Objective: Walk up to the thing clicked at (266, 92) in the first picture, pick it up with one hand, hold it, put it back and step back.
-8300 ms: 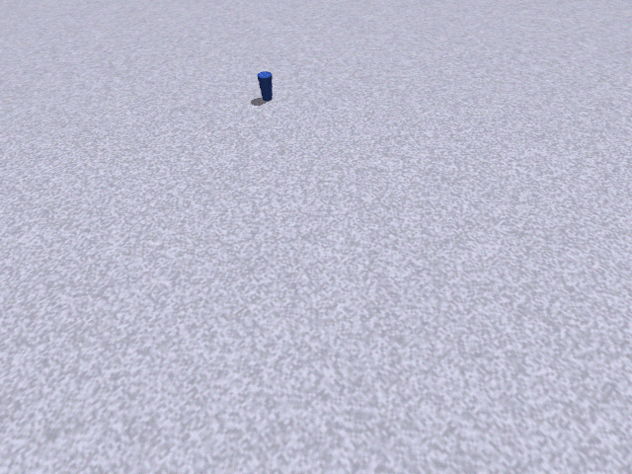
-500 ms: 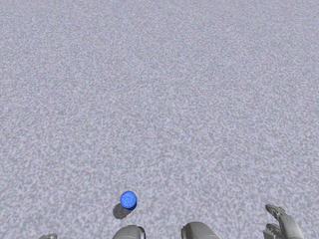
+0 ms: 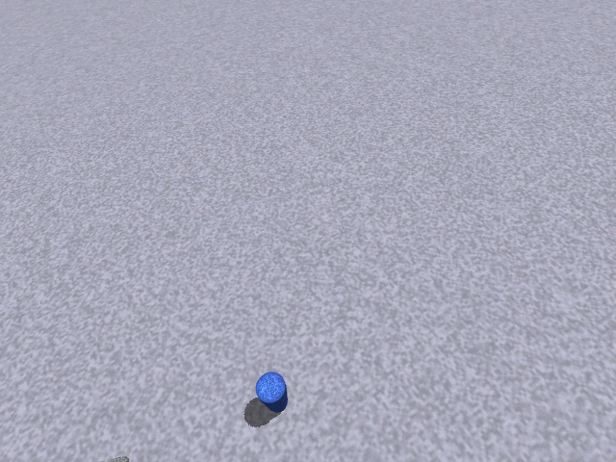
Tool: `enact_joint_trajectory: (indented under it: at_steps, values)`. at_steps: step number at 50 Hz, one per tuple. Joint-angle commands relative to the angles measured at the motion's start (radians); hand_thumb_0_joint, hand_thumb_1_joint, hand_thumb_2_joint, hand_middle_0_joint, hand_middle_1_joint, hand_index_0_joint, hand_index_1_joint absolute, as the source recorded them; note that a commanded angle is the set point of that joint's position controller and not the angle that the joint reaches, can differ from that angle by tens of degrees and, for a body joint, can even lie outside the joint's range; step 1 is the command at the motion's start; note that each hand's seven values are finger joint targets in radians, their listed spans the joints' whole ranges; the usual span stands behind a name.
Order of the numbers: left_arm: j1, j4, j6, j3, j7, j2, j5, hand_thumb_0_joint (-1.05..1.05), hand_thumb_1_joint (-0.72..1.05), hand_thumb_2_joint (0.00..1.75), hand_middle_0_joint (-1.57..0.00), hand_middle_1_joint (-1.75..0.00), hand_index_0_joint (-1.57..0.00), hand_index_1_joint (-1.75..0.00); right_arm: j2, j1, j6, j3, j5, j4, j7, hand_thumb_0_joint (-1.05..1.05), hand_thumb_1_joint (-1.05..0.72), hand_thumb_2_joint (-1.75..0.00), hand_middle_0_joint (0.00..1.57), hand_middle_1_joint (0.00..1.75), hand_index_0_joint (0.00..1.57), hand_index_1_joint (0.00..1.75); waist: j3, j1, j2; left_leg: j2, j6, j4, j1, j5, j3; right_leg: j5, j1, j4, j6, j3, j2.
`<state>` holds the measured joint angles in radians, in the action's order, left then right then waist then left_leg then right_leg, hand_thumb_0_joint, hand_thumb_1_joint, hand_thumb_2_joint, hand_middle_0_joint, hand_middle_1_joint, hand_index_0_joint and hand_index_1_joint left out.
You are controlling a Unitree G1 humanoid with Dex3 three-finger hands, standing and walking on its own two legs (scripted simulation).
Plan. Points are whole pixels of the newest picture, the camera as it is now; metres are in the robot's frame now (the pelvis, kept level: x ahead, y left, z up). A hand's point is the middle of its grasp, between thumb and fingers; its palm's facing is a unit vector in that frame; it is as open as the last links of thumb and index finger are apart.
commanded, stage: walk up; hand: left
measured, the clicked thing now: (274, 395) +0.41 +0.20 -0.69
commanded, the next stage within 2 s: stand in 0.78 s
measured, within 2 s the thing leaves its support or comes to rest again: neither
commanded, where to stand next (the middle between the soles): +0.03 +0.04 m, yaw -2 degrees
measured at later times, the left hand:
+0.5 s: hand out of the picture +0.07 +0.32 -0.16, palm faces -0.06 -0.93 -0.35, open 7.4 cm
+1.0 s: hand out of the picture +0.15 +0.27 -0.13, palm faces -0.06 -0.94 -0.33, open 7.4 cm
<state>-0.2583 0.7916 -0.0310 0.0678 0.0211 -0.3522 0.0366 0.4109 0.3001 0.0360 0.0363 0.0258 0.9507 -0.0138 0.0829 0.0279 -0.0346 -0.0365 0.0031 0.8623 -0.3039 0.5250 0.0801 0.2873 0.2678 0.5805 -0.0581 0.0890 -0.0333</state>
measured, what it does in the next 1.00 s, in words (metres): steps on the spot: left foot, then right foot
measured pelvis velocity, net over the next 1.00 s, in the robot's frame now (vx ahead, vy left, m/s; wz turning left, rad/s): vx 0.02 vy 0.03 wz -0.02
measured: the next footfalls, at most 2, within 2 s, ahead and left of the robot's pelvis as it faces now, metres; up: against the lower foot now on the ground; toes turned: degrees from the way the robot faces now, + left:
left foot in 0.16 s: +0.06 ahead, +0.14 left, +0.00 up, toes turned +1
right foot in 0.52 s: +0.06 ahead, -0.09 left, +0.00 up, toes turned +0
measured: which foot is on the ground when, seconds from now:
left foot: up 0.00-0.14, down 0.16-1.00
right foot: down 0.00-0.20, up 0.22-0.50, down 0.52-1.00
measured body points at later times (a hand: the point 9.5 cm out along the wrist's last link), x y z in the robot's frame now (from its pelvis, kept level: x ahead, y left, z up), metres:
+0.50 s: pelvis +0.02 +0.05 +0.00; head +0.05 +0.06 +0.45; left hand +0.07 +0.37 -0.13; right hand +0.11 -0.25 -0.11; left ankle +0.02 +0.14 -0.73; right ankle +0.02 -0.09 -0.72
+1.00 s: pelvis +0.02 +0.03 +0.01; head +0.02 +0.03 +0.46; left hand +0.15 +0.32 -0.11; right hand +0.10 -0.28 -0.11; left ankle +0.02 +0.14 -0.73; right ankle +0.03 -0.09 -0.73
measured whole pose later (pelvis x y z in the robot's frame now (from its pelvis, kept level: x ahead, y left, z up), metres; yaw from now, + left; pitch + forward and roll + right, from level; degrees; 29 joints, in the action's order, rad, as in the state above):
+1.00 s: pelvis +0.02 +0.03 +0.01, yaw -1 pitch -3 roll +0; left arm -0.05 1.09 -0.02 -0.02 0.00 -0.34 0.00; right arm 0.35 0.10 -0.02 0.01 0.01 1.11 -0.01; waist 0.05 -0.02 0.01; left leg -0.01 -0.02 0.34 -0.10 0.19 -0.04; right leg 0.19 0.13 0.37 0.00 0.00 -0.01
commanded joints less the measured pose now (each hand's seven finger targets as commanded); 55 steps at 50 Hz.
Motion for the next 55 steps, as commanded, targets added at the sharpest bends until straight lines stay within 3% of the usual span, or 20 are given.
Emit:
enact_joint_trajectory:
  at_steps: [1, 5, 7, 8, 9, 10, 11, 14, 16, 21, 24, 26, 27, 28, 29, 30, 33, 38, 46, 55]
  values:
    - [-0.039, -0.043, -0.016, 0.100, -0.006, -0.334, 0.000, 0.00, 0.90, 0.90, -0.20, -0.30, -0.20, -0.30, 0.189, -0.068, -0.066, 0.054, 0.005, -0.126, -0.014, 0.00, -0.90, -0.90, 0.20, 0.30, 0.20, 0.30, 0.010, 0.029, 0.188, 0.042, -0.035, -0.122, -0.142, -0.016, -0.058, 0.268, -0.101, -0.356, -0.150, -0.369, -0.260]
    - [0.113, -0.058, -0.003, 0.062, -0.003, -0.286, -0.008, 0.00, 0.90, 0.90, -0.20, -0.30, -0.20, -0.30, 0.153, 0.067, -0.063, 0.058, -0.007, -0.064, -0.016, 0.00, -0.90, -0.90, 0.20, 0.30, 0.20, 0.30, -0.016, -0.078, 0.140, 0.033, -0.045, -0.269, 0.209, -0.272, -0.113, 0.319, 0.228, -0.297, -0.091, -0.223, -0.197]
    - [0.110, -0.041, 0.007, 0.032, -0.005, -0.229, -0.017, 0.00, 0.90, 0.90, -0.20, -0.30, -0.20, -0.30, 0.158, 0.087, -0.066, 0.061, 0.001, -0.053, -0.004, 0.00, -0.90, -0.90, 0.20, 0.30, 0.20, 0.30, -0.029, -0.089, 0.073, 0.024, -0.047, -0.316, 0.263, -0.247, -0.071, 0.361, 0.279, -0.186, -0.049, -0.182, -0.145]
    - [0.089, -0.034, 0.011, 0.017, -0.005, -0.191, -0.022, 0.00, 0.90, 0.90, -0.20, -0.30, -0.20, -0.30, 0.194, 0.070, -0.067, 0.064, 0.009, -0.066, 0.004, 0.00, -0.90, -0.90, 0.20, 0.30, 0.20, 0.30, -0.013, -0.085, -0.053, 0.111, -0.073, -0.443, 0.221, -0.063, 0.093, 0.358, 0.309, -0.070, -0.023, -0.143, -0.101]
    - [0.049, -0.024, 0.017, 0.005, -0.003, -0.165, -0.034, 0.00, 0.90, 0.90, -0.20, -0.30, -0.20, -0.30, 0.231, 0.004, -0.075, 0.060, 0.016, -0.101, 0.012, 0.00, -0.90, -0.90, 0.20, 0.30, 0.20, 0.30, 0.007, -0.053, -0.185, 0.286, -0.123, -0.657, 0.088, 0.232, 0.407, 0.263, 0.282, 0.124, 0.032, -0.106, -0.005]
    - [0.005, 0.017, 0.024, 0.017, -0.008, -0.216, -0.033, 0.00, 0.90, 0.90, -0.20, -0.30, -0.20, -0.30, 0.272, -0.095, -0.080, 0.060, 0.011, -0.135, 0.017, 0.00, -0.90, -0.90, 0.20, 0.30, 0.20, 0.30, 0.072, -0.026, -0.141, 0.347, -0.161, -0.722, -0.072, 0.354, 0.468, 0.226, 0.226, 0.242, 0.046, -0.151, 0.013]
    - [0.004, 0.047, 0.025, 0.029, -0.011, -0.255, -0.033, 0.00, 0.90, 0.90, -0.20, -0.30, -0.20, -0.30, 0.267, -0.119, -0.079, 0.057, 0.008, -0.133, 0.018, 0.00, -0.90, -0.90, 0.20, 0.30, 0.20, 0.30, 0.121, -0.028, -0.117, 0.350, -0.199, -0.724, -0.161, 0.332, 0.455, 0.219, 0.158, 0.303, 0.044, -0.180, -0.005]
    - [-0.047, 0.116, 0.020, 0.018, -0.009, -0.235, -0.040, 0.00, 0.90, 0.90, -0.20, -0.30, -0.20, -0.30, 0.210, -0.130, -0.098, 0.039, 0.004, -0.131, 0.019, 0.00, -0.90, -0.90, 0.20, 0.30, 0.20, 0.30, 0.036, -0.018, -0.088, 0.256, -0.146, -0.640, 0.027, -0.036, 0.253, 0.149, 0.178, 0.272, 0.043, -0.226, 0.010]
    - [-0.029, 0.123, 0.016, 0.017, -0.011, -0.254, -0.039, 0.00, 0.90, 0.90, -0.20, -0.30, -0.20, -0.30, 0.223, -0.106, -0.104, 0.049, 0.001, -0.120, 0.020, 0.00, -0.90, -0.90, 0.20, 0.30, 0.20, 0.30, -0.010, -0.035, -0.100, 0.248, -0.121, -0.620, 0.110, -0.145, 0.208, 0.139, 0.182, 0.235, 0.053, -0.219, 0.012]
    - [0.015, 0.128, -0.004, -0.005, -0.030, -0.224, -0.039, 0.00, 0.90, 0.90, -0.20, -0.30, -0.20, -0.30, 0.212, -0.114, -0.084, 0.054, -0.001, -0.114, 0.024, 0.00, -0.90, -0.90, 0.20, 0.30, 0.20, 0.30, -0.072, -0.046, -0.123, 0.261, -0.162, -0.484, 0.192, -0.602, 0.095, 0.131, 0.085, 0.070, 0.060, -0.125, 0.007]
    - [0.034, 0.141, -0.012, -0.011, -0.039, -0.206, -0.041, 0.00, 0.90, 0.90, -0.20, -0.30, -0.20, -0.30, 0.193, -0.102, -0.070, 0.051, -0.013, -0.102, 0.029, 0.00, -0.90, -0.90, 0.20, 0.30, 0.20, 0.30, -0.114, -0.050, -0.112, 0.217, -0.117, -0.376, 0.231, -0.917, 0.024, 0.015, 0.013, -0.043, 0.053, -0.075, 0.031]
    - [0.004, 0.165, -0.021, -0.013, -0.047, -0.209, -0.037, 0.00, 0.90, 0.90, -0.20, -0.30, -0.20, -0.30, 0.174, -0.139, -0.062, 0.044, -0.035, -0.100, 0.028, 0.00, -0.90, -0.90, 0.20, 0.30, 0.20, 0.30, -0.156, -0.016, -0.044, 0.194, -0.085, -0.312, 0.178, -0.852, 0.006, -0.252, -0.130, -0.171, 0.031, -0.122, -0.008]
    - [0.006, 0.165, -0.027, -0.007, -0.051, -0.241, -0.030, 0.00, 0.90, 0.90, -0.20, -0.30, -0.20, -0.30, 0.156, -0.157, -0.062, 0.037, -0.044, -0.107, 0.028, 0.00, -0.90, -0.90, 0.20, 0.30, 0.20, 0.30, -0.193, -0.014, 0.025, 0.163, -0.061, -0.286, 0.123, -0.726, -0.014, -0.466, -0.207, -0.134, 0.002, -0.199, -0.069]
    - [0.018, 0.165, -0.030, -0.004, -0.052, -0.261, -0.030, 0.00, 0.90, 0.90, -0.20, -0.30, -0.20, -0.30, 0.138, -0.163, -0.063, 0.032, -0.049, -0.106, 0.028, 0.00, -0.90, -0.90, 0.20, 0.30, 0.20, 0.30, -0.204, -0.017, 0.074, 0.128, -0.038, -0.286, 0.076, -0.581, -0.025, -0.534, -0.233, -0.120, -0.035, -0.277, -0.136]
    - [0.076, 0.151, -0.024, -0.002, -0.047, -0.293, -0.037, 0.00, 0.90, 0.90, -0.20, -0.30, -0.20, -0.30, 0.129, -0.149, -0.059, 0.032, -0.041, -0.091, 0.031, 0.00, -0.90, -0.90, 0.20, 0.30, 0.20, 0.30, -0.186, -0.033, 0.135, 0.089, -0.018, -0.306, 0.107, -0.394, -0.040, -0.463, -0.147, -0.113, -0.082, -0.333, -0.194]
    - [0.136, 0.140, -0.018, -0.007, -0.042, -0.285, -0.038, 0.00, 0.90, 0.90, -0.20, -0.30, -0.20, -0.30, 0.129, -0.121, -0.060, 0.034, -0.031, -0.057, 0.033, 0.00, -0.90, -0.90, 0.20, 0.30, 0.20, 0.30, -0.163, -0.058, 0.154, 0.099, -0.016, -0.369, 0.165, -0.342, -0.021, -0.401, -0.077, -0.112, -0.077, -0.332, -0.200]
    - [0.151, 0.156, -0.009, -0.033, -0.036, -0.206, -0.046, 0.00, 0.90, 0.90, -0.20, -0.30, -0.20, -0.30, 0.180, -0.201, -0.077, 0.037, -0.026, -0.023, 0.024, 0.00, -0.90, -0.90, 0.20, 0.30, 0.20, 0.30, -0.137, -0.026, 0.099, 0.180, -0.074, -0.456, 0.185, -0.528, 0.039, -0.306, -0.077, -0.101, 0.022, -0.185, -0.070]
    - [0.192, 0.199, -0.016, -0.033, -0.036, -0.229, -0.042, 0.00, 0.90, 0.90, -0.20, -0.30, -0.20, -0.30, 0.151, -0.222, -0.073, 0.017, -0.025, 0.031, 0.017, 0.00, -0.90, -0.90, 0.20, 0.30, 0.20, 0.30, -0.109, -0.029, 0.085, 0.145, -0.045, -0.498, 0.176, -0.486, -0.018, -0.355, -0.132, -0.174, 0.015, -0.231, -0.103]
    - [0.231, 0.249, -0.008, -0.031, -0.030, -0.223, -0.030, 0.00, 0.90, 0.90, -0.20, -0.30, -0.20, -0.30, 0.139, -0.259, -0.077, 0.008, -0.022, 0.094, 0.015, 0.00, -0.90, -0.90, 0.20, 0.30, 0.20, 0.30, -0.079, -0.029, 0.047, 0.163, -0.027, -0.597, 0.176, -0.418, 0.018, -0.200, -0.158, -0.274, 0.036, -0.209, -0.093]
    - [0.255, 0.273, -0.017, -0.029, -0.028, -0.217, -0.030, 0.00, 0.90, 0.90, -0.20, -0.30, -0.20, -0.30, 0.141, -0.270, -0.080, 0.006, -0.020, 0.123, 0.015, 0.00, -0.90, -0.90, 0.20, 0.30, 0.20, 0.30, -0.129, -0.038, 0.029, 0.168, -0.021, -0.598, 0.217, -0.458, 0.008, -0.272, -0.192, -0.311, 0.034, -0.213, -0.106]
